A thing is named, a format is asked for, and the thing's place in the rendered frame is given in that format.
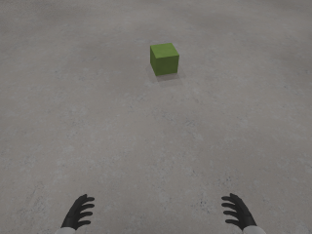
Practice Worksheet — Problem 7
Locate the right robot hand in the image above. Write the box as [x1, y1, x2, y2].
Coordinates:
[221, 193, 257, 231]

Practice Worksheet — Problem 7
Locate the carton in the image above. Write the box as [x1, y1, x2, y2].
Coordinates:
[150, 43, 179, 76]

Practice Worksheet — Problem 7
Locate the left robot hand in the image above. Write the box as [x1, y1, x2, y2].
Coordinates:
[61, 194, 95, 230]

